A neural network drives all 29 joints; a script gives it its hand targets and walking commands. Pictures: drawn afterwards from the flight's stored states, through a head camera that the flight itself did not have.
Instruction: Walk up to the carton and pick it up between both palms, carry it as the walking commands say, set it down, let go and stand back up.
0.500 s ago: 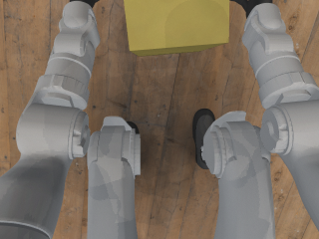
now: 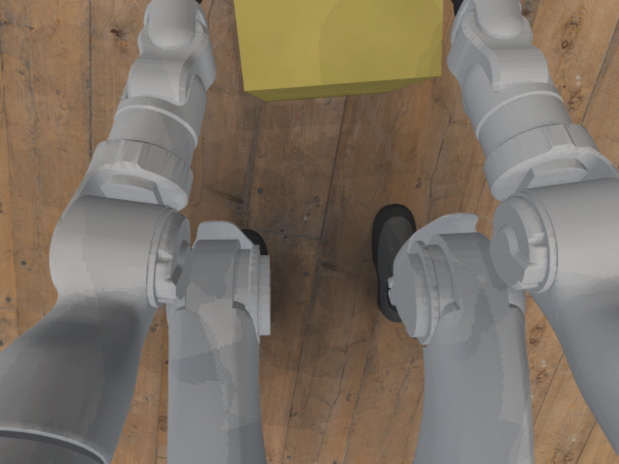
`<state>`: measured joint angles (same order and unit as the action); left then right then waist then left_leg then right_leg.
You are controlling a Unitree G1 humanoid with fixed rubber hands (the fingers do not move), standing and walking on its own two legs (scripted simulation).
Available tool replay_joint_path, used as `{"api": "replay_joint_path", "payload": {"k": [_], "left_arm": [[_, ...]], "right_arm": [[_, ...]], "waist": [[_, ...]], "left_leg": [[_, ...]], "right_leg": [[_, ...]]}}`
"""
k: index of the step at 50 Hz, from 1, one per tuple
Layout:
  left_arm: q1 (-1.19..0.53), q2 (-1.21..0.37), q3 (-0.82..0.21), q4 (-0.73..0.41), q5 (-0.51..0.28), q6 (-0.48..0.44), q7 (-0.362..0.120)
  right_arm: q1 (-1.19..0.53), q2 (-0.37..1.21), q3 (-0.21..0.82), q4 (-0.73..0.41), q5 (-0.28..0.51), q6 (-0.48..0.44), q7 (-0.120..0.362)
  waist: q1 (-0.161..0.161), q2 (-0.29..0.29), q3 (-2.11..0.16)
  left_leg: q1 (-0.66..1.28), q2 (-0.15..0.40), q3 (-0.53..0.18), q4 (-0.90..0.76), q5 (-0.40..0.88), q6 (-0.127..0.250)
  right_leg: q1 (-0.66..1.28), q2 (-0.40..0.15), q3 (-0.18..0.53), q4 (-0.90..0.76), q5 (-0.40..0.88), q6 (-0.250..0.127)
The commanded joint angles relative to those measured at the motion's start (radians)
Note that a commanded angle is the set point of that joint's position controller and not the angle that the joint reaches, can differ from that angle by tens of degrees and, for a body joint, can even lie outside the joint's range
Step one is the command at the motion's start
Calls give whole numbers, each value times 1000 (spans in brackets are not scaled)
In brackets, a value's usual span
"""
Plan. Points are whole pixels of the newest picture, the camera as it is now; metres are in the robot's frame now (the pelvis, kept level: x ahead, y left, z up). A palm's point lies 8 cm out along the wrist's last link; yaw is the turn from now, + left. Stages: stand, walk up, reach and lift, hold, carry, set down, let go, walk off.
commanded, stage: reach and lift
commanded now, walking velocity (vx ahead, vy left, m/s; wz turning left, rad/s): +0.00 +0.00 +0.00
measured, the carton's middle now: (328, 23) +0.52 -0.02 -0.26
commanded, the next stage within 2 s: none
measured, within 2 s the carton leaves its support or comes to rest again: leaves its support in 0.36 s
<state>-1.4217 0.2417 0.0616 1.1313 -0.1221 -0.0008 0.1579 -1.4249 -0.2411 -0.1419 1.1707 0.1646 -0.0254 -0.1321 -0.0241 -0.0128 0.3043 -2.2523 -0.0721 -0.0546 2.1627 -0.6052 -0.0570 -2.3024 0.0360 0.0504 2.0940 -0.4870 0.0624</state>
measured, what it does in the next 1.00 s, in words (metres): stands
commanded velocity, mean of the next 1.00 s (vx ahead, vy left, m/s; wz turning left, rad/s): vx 0.00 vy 0.00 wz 0.00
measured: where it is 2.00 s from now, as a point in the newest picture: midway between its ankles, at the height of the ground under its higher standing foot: (320, 293)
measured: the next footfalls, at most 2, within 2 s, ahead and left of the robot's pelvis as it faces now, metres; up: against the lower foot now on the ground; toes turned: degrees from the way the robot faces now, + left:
none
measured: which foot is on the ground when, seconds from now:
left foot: down 0.00-1.00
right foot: down 0.00-1.00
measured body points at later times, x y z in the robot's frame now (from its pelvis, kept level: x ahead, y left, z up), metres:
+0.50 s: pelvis +0.01 +0.00 -0.02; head +0.36 +0.01 +0.26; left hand +0.55 +0.13 -0.19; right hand +0.55 -0.14 -0.18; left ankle +0.10 +0.13 -0.35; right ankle +0.13 -0.13 -0.35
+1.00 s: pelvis +0.00 +0.00 +0.00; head +0.34 +0.00 +0.30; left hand +0.55 +0.13 -0.14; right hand +0.54 -0.15 -0.13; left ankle +0.10 +0.13 -0.35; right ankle +0.13 -0.13 -0.35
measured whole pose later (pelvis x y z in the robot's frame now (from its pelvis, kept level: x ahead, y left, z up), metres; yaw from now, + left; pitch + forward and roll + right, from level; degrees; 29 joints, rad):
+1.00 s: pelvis +0.00 +0.00 +0.00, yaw +1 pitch +42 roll +0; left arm -1.27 0.11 0.31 0.86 0.08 0.25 0.18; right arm -1.27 -0.08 -0.38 0.85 -0.07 0.23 -0.13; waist -0.04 0.01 0.11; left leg -2.28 -0.08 -0.04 2.15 -0.60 -0.05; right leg -2.33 0.05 0.07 2.09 -0.50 0.08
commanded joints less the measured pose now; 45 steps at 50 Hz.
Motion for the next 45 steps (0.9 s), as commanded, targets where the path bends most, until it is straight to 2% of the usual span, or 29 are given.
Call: {"api": "replay_joint_path", "payload": {"k": [1,5,10,15,23,31,37,45], "left_arm": [[-350,-273,-71,-115,17,-8,-79],[-484,-674,-105,-115,55,26,-185],[-498,-843,-60,-147,118,77,-260],[-489,-944,-73,-207,125,108,-299],[-443,-1013,-98,-265,110,125,-314],[-466,-1052,-150,-330,85,131,-300],[-490,-1085,-172,-357,94,156,-293],[-549,-1121,-196,-409,89,190,-296]], "right_arm": [[-295,320,67,-104,-19,-4,33],[-461,716,123,-153,-53,33,138],[-473,880,85,-178,-103,91,218],[-418,979,67,-179,-122,127,259],[-345,1034,60,-189,-130,146,280],[-350,1083,98,-251,-115,159,281],[-375,1127,131,-295,-113,190,283],[-435,1182,178,-362,-119,236,280]], "waist": [[18,56,-1100],[24,53,-1085],[18,82,-1045],[-3,91,-1052],[-28,91,-1086],[-29,100,-1222],[-17,104,-1297],[-7,74,-1410]], "left_leg": [[459,-38,93,-202,269,16],[422,-68,99,-181,257,29],[383,-80,117,-167,253,37],[380,-87,125,-148,292,38],[398,-93,117,-146,364,37],[460,-95,117,-157,400,32],[492,-97,130,-180,350,32],[520,-104,143,-215,298,38]], "right_leg": [[648,66,-101,-99,255,-14],[628,96,-105,-73,240,-26],[575,105,-123,-44,229,-36],[560,106,-135,-27,266,-41],[537,105,-144,-18,327,-48],[571,107,-148,-25,361,-45],[593,110,-153,-53,309,-38],[662,113,-156,-99,262,-31]]}}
